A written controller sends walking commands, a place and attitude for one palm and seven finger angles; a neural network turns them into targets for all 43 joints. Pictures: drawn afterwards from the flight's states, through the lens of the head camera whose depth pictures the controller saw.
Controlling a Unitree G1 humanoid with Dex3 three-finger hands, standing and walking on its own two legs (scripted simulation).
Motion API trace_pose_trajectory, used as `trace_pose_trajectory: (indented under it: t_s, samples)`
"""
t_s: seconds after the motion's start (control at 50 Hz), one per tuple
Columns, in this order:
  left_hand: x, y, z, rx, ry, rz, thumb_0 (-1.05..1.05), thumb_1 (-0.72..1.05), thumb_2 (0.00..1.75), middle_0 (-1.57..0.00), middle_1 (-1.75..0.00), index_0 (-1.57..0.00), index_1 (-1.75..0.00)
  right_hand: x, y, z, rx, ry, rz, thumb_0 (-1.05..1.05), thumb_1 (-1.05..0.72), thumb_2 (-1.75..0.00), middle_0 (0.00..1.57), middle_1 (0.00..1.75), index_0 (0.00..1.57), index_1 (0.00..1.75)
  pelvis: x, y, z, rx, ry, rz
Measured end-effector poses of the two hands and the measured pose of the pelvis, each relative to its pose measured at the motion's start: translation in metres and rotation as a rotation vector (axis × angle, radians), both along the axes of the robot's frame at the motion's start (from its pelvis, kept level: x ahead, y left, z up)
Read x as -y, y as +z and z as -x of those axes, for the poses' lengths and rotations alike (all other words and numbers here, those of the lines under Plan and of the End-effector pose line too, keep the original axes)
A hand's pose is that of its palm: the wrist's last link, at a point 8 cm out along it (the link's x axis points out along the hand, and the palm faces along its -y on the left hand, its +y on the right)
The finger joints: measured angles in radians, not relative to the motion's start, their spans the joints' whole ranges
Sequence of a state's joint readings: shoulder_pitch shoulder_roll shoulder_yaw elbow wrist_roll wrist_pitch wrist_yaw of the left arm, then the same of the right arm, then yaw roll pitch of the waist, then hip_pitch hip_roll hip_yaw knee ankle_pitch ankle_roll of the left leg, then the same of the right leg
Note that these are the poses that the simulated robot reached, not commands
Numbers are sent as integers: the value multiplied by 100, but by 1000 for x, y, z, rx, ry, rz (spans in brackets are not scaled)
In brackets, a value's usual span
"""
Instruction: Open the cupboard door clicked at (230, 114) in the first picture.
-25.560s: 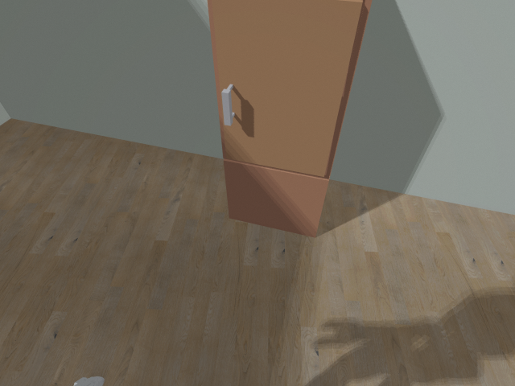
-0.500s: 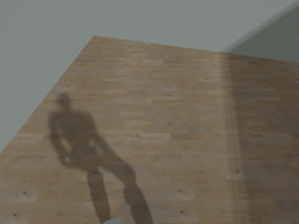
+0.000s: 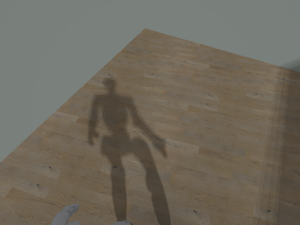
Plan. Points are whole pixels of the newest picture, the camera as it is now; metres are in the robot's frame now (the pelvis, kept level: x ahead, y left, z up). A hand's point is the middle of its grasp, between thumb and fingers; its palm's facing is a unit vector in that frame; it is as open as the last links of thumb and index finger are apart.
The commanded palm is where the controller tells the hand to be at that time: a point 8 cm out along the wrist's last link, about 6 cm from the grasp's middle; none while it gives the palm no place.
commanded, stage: turn to face it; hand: left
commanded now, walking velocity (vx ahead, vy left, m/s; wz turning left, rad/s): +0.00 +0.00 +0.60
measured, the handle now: out of the picture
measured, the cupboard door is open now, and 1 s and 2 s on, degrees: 49 49 49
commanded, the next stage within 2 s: none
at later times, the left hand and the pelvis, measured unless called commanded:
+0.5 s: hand out of the picture +0.01 +0.21 -0.16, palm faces +0.35 -0.90 -0.27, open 7.4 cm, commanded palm none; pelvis +0.02 -0.02 +0.01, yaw +20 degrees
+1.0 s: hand out of the picture -0.04 +0.16 -0.18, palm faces +0.63 -0.74 -0.22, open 7.4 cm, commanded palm none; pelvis +0.04 -0.04 -0.01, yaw +40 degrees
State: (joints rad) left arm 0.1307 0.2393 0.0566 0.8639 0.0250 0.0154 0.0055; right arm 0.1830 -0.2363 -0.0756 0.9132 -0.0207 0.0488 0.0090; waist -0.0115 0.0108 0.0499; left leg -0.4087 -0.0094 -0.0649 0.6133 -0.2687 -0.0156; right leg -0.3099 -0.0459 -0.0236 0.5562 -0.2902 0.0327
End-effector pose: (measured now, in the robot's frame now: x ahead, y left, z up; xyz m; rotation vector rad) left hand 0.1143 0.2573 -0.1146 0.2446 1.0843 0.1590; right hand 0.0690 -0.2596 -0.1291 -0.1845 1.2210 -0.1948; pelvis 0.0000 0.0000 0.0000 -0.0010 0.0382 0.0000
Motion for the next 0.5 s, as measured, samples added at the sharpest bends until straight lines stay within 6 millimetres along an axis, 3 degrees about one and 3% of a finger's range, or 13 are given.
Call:
trace_pose_trajectory:
  t_s: [0.08,0.16,0.26,0.34,0.4,0.5]
  samples:
    - [9,7,25,-28,62,-20,0,90,90,-20,-29,-20,-30,16,-2,-24,-9,51,-5,0,-91,-90,20,30,20,30,11,3,-4,14,64,-8]
    - [17,6,52,-82,129,-3,0,90,90,-20,-29,-20,-30,16,7,-51,-7,119,-10,0,-91,-90,20,30,19,30,17,10,-10,15,127,-32]
    - [17,-7,91,-134,225,38,0,90,90,-20,-29,-20,-30,-4,12,-92,12,245,-3,0,-91,-90,20,30,19,30,15,8,-14,13,202,-38]
    - [7,-28,122,-189,308,61,0,90,90,-20,-29,-20,-30,-26,9,-123,75,339,16,0,-91,-90,20,30,19,30,8,-6,-15,9,258,-20]
    - [2,-28,131,-216,358,50,1,90,90,-20,-29,-20,-30,-33,13,-129,81,384,25,0,-91,-90,20,30,20,30,11,-3,-15,10,292,-10]
    - [3,-12,122,-158,408,36,1,91,90,-20,-29,-20,-30,-31,13,-128,29,431,22,0,-90,-90,20,30,20,30,22,5,-19,11,350,4]
